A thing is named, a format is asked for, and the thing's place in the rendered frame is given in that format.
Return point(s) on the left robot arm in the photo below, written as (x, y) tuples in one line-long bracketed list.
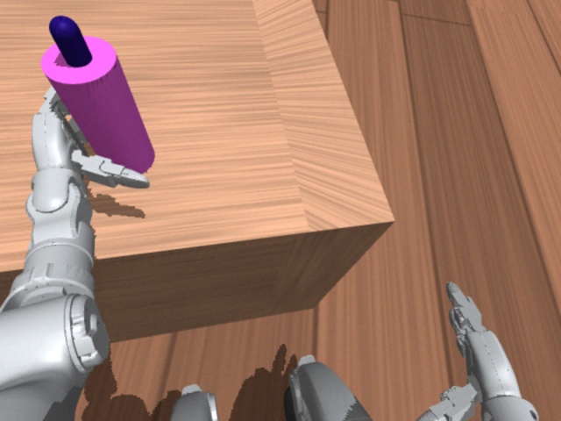
[(51, 331)]

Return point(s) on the left robot hand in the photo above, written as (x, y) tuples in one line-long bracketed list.
[(57, 143)]

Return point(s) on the right robot hand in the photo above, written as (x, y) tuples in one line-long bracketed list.
[(489, 372)]

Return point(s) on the bottle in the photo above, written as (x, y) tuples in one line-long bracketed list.
[(87, 75)]

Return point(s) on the right robot arm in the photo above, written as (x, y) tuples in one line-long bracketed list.
[(508, 408)]

